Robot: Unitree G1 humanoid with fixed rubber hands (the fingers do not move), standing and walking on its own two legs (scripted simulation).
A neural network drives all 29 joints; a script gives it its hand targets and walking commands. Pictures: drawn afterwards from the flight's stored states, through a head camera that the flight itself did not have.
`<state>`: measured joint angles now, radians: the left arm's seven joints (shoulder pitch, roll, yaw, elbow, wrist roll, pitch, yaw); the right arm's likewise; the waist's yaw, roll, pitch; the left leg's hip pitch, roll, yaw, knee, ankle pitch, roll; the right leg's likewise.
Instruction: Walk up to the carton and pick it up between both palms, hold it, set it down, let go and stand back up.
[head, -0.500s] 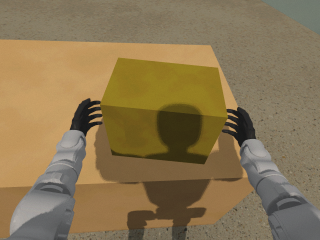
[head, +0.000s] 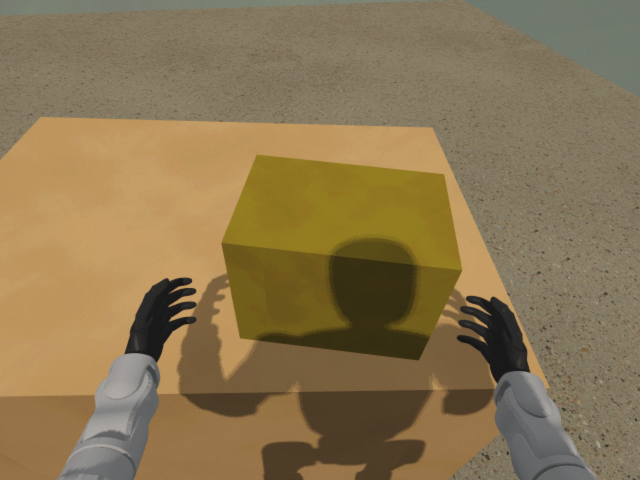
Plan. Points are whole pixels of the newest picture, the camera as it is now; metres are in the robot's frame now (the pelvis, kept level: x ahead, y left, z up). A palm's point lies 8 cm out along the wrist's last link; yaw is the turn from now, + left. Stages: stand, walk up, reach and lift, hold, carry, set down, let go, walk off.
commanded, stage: set down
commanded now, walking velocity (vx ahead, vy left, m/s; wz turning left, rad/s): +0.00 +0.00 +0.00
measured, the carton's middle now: (338, 258) +0.46 -0.01 +0.00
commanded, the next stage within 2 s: none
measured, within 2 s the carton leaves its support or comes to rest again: neither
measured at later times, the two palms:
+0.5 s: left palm (107, 406) +0.22 +0.26 +0.02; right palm (512, 403) +0.22 -0.20 +0.02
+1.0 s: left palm (127, 423) +0.21 +0.25 -0.01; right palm (521, 425) +0.20 -0.21 +0.00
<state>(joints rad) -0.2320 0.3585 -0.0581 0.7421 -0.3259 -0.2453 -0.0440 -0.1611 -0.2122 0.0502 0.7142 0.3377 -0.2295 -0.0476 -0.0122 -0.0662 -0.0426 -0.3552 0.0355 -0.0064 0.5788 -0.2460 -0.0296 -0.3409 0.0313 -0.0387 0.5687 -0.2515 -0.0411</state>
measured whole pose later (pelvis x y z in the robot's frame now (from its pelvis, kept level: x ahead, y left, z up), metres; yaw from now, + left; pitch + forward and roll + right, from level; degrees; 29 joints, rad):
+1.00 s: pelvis +0.05 +0.02 +0.02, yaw -2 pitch -6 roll +0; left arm 0.33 0.26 -0.03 0.30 -0.19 -0.11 0.01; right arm 0.35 -0.21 -0.03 0.32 0.20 -0.15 0.02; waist 0.04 -0.02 0.06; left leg -0.01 0.02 0.04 0.36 -0.24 0.00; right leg 0.00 0.03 0.02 0.33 -0.21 -0.01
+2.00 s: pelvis +0.04 +0.01 +0.01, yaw -1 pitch -7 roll +0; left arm 0.20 0.21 0.02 0.49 -0.03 0.11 0.00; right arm 0.21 -0.14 -0.02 0.63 0.00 -0.12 0.01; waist 0.03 -0.03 0.08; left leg -0.04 0.02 0.02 0.38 -0.23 -0.02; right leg -0.04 0.03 -0.01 0.38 -0.23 -0.03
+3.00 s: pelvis +0.04 +0.01 +0.01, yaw -2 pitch -5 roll +0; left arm 0.20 0.19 0.00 0.55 0.00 0.11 0.01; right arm 0.18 -0.19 -0.01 0.78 -0.02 -0.20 0.02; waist 0.01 -0.02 0.06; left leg -0.08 0.04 0.03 0.41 -0.24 -0.02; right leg -0.08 0.03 0.00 0.40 -0.23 -0.03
